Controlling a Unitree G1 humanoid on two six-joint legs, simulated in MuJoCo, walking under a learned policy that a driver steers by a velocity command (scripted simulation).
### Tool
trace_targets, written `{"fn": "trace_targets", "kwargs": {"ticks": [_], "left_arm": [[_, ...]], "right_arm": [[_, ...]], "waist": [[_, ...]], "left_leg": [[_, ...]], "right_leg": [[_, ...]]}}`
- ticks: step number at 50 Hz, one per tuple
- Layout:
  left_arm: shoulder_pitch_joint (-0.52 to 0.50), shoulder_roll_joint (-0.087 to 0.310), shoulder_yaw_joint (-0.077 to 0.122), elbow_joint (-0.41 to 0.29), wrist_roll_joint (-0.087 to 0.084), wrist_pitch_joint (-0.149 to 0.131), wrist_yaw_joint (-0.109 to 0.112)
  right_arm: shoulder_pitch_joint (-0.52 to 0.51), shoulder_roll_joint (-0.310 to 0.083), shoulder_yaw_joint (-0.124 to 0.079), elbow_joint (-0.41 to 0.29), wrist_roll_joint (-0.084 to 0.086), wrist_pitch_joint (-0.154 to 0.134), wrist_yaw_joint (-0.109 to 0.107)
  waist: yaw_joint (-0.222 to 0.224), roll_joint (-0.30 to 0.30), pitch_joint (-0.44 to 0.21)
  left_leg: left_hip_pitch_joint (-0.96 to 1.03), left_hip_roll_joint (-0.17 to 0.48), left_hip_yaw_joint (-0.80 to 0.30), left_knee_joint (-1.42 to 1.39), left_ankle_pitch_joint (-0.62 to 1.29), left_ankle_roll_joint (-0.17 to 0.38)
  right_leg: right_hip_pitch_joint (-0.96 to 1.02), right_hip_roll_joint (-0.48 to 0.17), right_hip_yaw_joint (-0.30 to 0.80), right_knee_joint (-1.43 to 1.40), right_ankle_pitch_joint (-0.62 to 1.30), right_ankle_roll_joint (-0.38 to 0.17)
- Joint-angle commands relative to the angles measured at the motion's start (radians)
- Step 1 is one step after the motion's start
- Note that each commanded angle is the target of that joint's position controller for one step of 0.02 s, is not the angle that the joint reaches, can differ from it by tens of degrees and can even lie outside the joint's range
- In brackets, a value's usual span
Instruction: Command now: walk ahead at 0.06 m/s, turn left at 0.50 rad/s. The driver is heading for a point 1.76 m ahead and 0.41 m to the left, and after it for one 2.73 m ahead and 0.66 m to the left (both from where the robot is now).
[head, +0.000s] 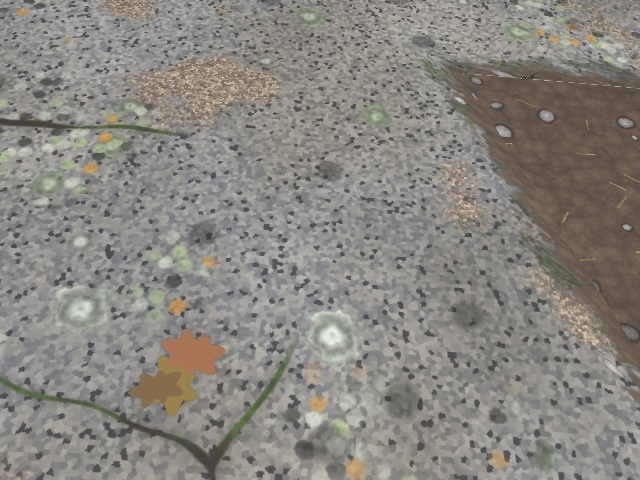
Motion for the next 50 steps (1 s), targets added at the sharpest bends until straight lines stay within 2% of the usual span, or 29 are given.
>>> {"fn": "trace_targets", "kwargs": {"ticks": [1, 3, 7, 13, 15, 17, 18, 19, 20, 21, 22, 23, 24, 26, 29, 31, 35, 37, 38, 39, 40, 41, 42, 43, 44, 45, 47, 50], "left_arm": [[-0.05, 0.079, 0.017, -0.084, 0.003, -0.021, 0.005], [-0.041, 0.065, 0.013, -0.083, -0.002, -0.02, 0.007], [-0.088, 0.053, 0.006, -0.096, -0.004, -0.02, 0.009], [-0.137, 0.064, 0.009, -0.118, -0.011, -0.038, -0.008], [-0.122, 0.074, 0.014, -0.12, -0.015, -0.049, -0.015], [-0.065, 0.083, 0.023, -0.106, -0.014, -0.061, -0.02], [-0.032, 0.114, 0.033, -0.102, -0.005, -0.065, -0.016], [-0.002, 0.181, 0.044, -0.116, 0.012, -0.06, -0.006], [0.019, 0.19, 0.042, -0.09, 0.034, -0.05, -0.013], [0.003, 0.13, 0.028, -0.107, 0.014, -0.049, -0.013], [-0.034, 0.085, 0.015, -0.119, 0.01, -0.047, -0.008], [-0.069, 0.071, 0.009, -0.125, 0.007, -0.041, -0.005], [-0.089, 0.067, 0.006, -0.126, -0.001, -0.036, 0.0], [-0.079, 0.081, 0.006, -0.118, 0.008, -0.025, 0.012], [-0.044, 0.105, 0.016, -0.107, 0.011, -0.016, 0.021], [-0.05, 0.127, 0.023, -0.105, 0.006, -0.011, 0.015], [-0.054, 0.152, 0.025, -0.09, -0.015, -0.006, -0.006], [-0.072, 0.148, 0.018, -0.08, -0.034, -0.003, -0.01], [-0.04, 0.12, 0.007, -0.061, -0.038, -0.005, -0.012], [0.012, 0.064, -0.012, -0.044, -0.013, -0.01, -0.019], [0.023, 0.008, -0.034, -0.075, 0.029, -0.015, -0.025], [-0.064, 0.08, -0.012, -0.084, 0.009, -0.009, -0.009], [-0.061, 0.106, 0.0, -0.079, -0.011, -0.001, -0.005], [-0.036, 0.103, 0.004, -0.057, -0.012, 0.006, -0.001], [-0.018, 0.106, 0.008, -0.038, -0.006, 0.012, 0.005], [-0.004, 0.101, 0.009, -0.028, -0.003, 0.015, 0.007], [0.024, 0.071, 0.001, -0.013, -0.01, 0.015, 0.004], [-0.016, 0.037, -0.017, -0.015, -0.011, 0.014, 0.002]], "right_arm": [[-0.01, -0.167, -0.039, -0.077, 0.004, -0.005, -0.022], [0.0, -0.182, -0.045, -0.085, 0.001, 0.004, -0.031], [0.004, -0.195, -0.051, -0.094, 0.008, 0.023, -0.043], [-0.014, -0.194, -0.051, -0.117, 0.005, 0.043, -0.043], [-0.035, -0.19, -0.05, -0.131, 0.008, 0.047, -0.043], [-0.081, -0.179, -0.046, -0.151, 0.017, 0.047, -0.047], [-0.075, -0.156, -0.04, -0.161, 0.012, 0.043, -0.048], [-0.018, -0.098, -0.023, -0.167, -0.014, 0.037, -0.046], [0.052, -0.107, -0.028, -0.178, -0.002, 0.036, -0.046], [0.098, -0.194, -0.052, -0.146, -0.008, 0.035, -0.044], [0.068, -0.225, -0.068, -0.129, 0.006, 0.042, -0.041], [0.061, -0.21, -0.07, -0.116, 0.01, 0.054, -0.043], [0.043, -0.195, -0.068, -0.124, 0.009, 0.064, -0.044], [0.017, -0.136, -0.05, -0.145, 0.015, 0.069, -0.034], [-0.038, -0.109, -0.038, -0.184, 0.01, 0.064, -0.027], [-0.051, -0.094, -0.028, -0.197, 0.001, 0.061, -0.019], [-0.02, -0.1, -0.026, -0.192, -0.003, 0.062, -0.008], [0.036, -0.093, -0.027, -0.168, -0.005, 0.061, -0.002], [0.057, -0.104, -0.031, -0.158, -0.009, 0.06, -0.003], [0.068, -0.151, -0.038, -0.164, -0.013, 0.058, -0.011], [0.012, -0.224, -0.043, -0.205, -0.031, 0.056, -0.023], [0.035, -0.169, -0.03, -0.199, -0.057, 0.036, -0.016], [0.004, -0.145, -0.019, -0.183, -0.057, 0.018, -0.011], [-0.032, -0.137, -0.018, -0.172, -0.045, 0.006, -0.01], [-0.059, -0.125, -0.013, -0.169, -0.034, -0.001, -0.011], [-0.073, -0.112, -0.006, -0.162, -0.03, -0.005, -0.014], [-0.079, -0.079, 0.006, -0.148, -0.031, -0.007, -0.018], [-0.076, -0.077, 0.004, -0.127, -0.029, -0.001, -0.018]], "waist": [[-0.003, 0.113, -0.113], [-0.001, 0.12, -0.126], [-0.017, 0.145, -0.112], [-0.032, 0.175, -0.1], [-0.021, 0.191, -0.107], [0.024, 0.198, -0.114], [0.031, 0.165, -0.138], [0.005, -0.037, -0.217], [-0.042, -0.263, -0.209], [-0.034, -0.171, -0.19], [-0.029, -0.109, -0.146], [-0.038, -0.071, -0.124], [-0.031, -0.075, -0.1], [-0.016, -0.109, -0.083], [0.02, -0.131, -0.112], [0.027, -0.124, -0.133], [0.018, -0.135, -0.136], [-0.022, -0.119, -0.131], [-0.029, -0.093, -0.125], [-0.009, 0.053, -0.148], [0.033, 0.316, -0.136], [-0.052, 0.239, -0.144], [-0.027, 0.205, -0.108], [-0.009, 0.193, -0.09], [-0.002, 0.185, -0.081], [0.008, 0.179, -0.08], [0.021, 0.166, -0.104], [-0.006, 0.164, -0.102]], "left_leg": [[0.253, 0.255, -0.284, -0.129, 0.691, 0.186], [0.245, 0.235, -0.268, -0.125, 0.713, 0.18], [0.19, 0.207, -0.281, -0.103, 0.65, 0.155], [0.153, 0.199, -0.395, -0.043, 0.603, 0.143], [0.164, 0.188, -0.446, -0.013, 0.585, 0.129], [0.136, 0.142, -0.467, 0.031, 0.502, 0.086], [0.072, 0.101, -0.447, 0.087, 0.398, 0.045], [-0.046, 0.003, -0.323, 0.298, 0.065, -0.01], [-0.263, -0.129, -0.208, 0.474, -0.489, -0.069], [-0.302, -0.044, -0.192, 0.668, -0.456, -0.114], [-0.314, -0.015, -0.167, 0.739, -0.369, -0.134], [-0.314, 0.003, -0.142, 0.752, -0.302, -0.15], [-0.323, 0.018, -0.128, 0.755, -0.248, -0.162], [-0.299, 0.024, -0.068, 0.696, -0.186, -0.172], [-0.303, 0.058, -0.038, 0.56, -0.172, -0.174], [-0.235, 0.077, -0.021, 0.454, -0.166, -0.163], [-0.101, 0.054, 0.025, 0.253, -0.125, -0.128], [0.017, 0.029, 0.056, 0.038, 0.027, -0.087], [0.114, 0.02, 0.046, -0.075, 0.117, -0.059], [0.246, 0.133, -0.111, -0.129, 0.327, -0.02], [0.253, 0.374, -0.389, -0.138, 0.53, 0.131], [0.131, 0.413, -0.416, -0.159, 0.459, 0.246], [0.102, 0.362, -0.346, -0.166, 0.406, 0.231], [0.1, 0.306, -0.286, -0.165, 0.354, 0.186], [0.108, 0.282, -0.256, -0.161, 0.361, 0.156], [0.093, 0.268, -0.228, -0.152, 0.448, 0.151], [0.102, 0.241, -0.178, -0.141, 0.514, 0.151], [0.126, 0.226, -0.17, -0.124, 0.484, 0.149]], "right_leg": [[-0.206, -0.025, 0.064, 0.016, 0.112, 0.024], [-0.178, -0.008, 0.059, -0.055, 0.16, 0.037], [-0.124, 0.01, 0.069, -0.212, 0.224, 0.054], [-0.042, 0.039, 0.089, -0.358, 0.212, 0.04], [0.007, 0.048, 0.092, -0.444, 0.211, 0.022], [0.141, 0.047, 0.076, -0.645, 0.363, -0.006], [0.274, -0.025, 0.119, -0.703, 0.524, -0.039], [0.451, -0.238, 0.313, -0.686, 0.821, -0.128], [0.506, -0.408, 0.564, -0.683, 1.007, -0.315], [0.465, -0.44, 0.553, -0.692, 0.909, -0.362], [0.41, -0.37, 0.419, -0.684, 0.83, -0.324], [0.373, -0.304, 0.322, -0.691, 0.721, -0.283], [0.344, -0.282, 0.274, -0.705, 0.666, -0.271], [0.306, -0.235, 0.177, -0.736, 0.651, -0.27], [0.38, -0.272, 0.142, -0.742, 0.679, -0.298], [0.369, -0.284, 0.114, -0.738, 0.686, -0.301], [0.334, -0.295, 0.094, -0.712, 0.675, -0.292], [0.295, -0.277, 0.072, -0.654, 0.608, -0.249], [0.238, -0.249, 0.046, -0.608, 0.527, -0.196], [0.129, -0.18, -0.029, -0.476, 0.343, -0.101], [-0.051, -0.058, -0.105, -0.3, -0.064, 0.002], [-0.031, -0.067, 0.008, -0.144, -0.156, 0.018], [-0.039, -0.073, 0.03, -0.069, -0.118, 0.016], [-0.05, -0.076, 0.039, -0.053, -0.064, 0.015], [-0.058, -0.081, 0.048, -0.053, -0.014, 0.02], [-0.03, -0.078, 0.051, -0.038, 0.032, 0.028], [0.021, -0.073, 0.043, -0.078, 0.087, 0.041], [0.084, -0.073, 0.028, -0.269, 0.096, 0.043]]}}
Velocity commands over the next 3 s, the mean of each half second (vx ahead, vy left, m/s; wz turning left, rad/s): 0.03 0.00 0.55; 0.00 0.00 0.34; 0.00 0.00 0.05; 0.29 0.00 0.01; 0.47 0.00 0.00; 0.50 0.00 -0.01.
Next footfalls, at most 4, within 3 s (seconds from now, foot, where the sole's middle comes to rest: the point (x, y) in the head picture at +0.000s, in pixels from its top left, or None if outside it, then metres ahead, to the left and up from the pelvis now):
0.36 right None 0.17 -0.11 -0.78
0.78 left None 0.06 0.13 -0.78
1.12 right None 0.16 -0.09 -0.78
2.18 left None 0.39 0.30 -0.78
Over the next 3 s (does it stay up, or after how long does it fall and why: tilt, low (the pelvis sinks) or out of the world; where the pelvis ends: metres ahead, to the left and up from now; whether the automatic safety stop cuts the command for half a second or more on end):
stays up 0.70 0.27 0.01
